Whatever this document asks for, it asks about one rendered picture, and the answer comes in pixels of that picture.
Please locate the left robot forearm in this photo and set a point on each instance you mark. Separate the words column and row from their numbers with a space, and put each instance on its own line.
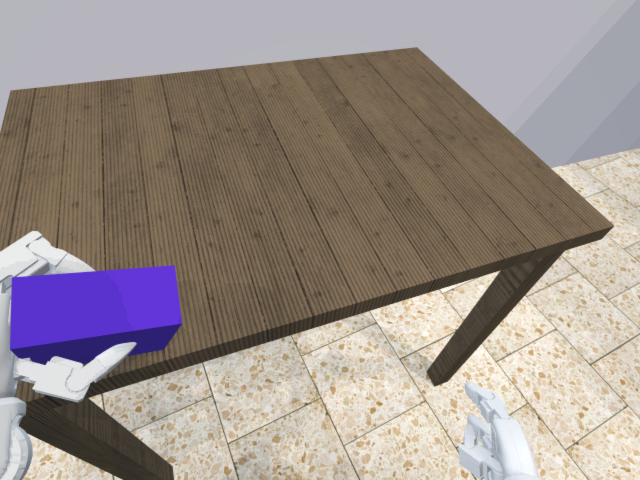
column 15, row 444

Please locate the right robot hand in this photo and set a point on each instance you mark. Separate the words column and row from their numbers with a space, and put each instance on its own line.
column 505, row 451

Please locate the table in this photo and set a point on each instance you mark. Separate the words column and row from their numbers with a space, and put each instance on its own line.
column 288, row 195

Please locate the left robot hand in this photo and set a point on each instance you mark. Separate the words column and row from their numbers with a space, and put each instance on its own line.
column 33, row 255

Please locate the sponge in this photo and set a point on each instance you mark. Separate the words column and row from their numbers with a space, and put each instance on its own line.
column 77, row 316

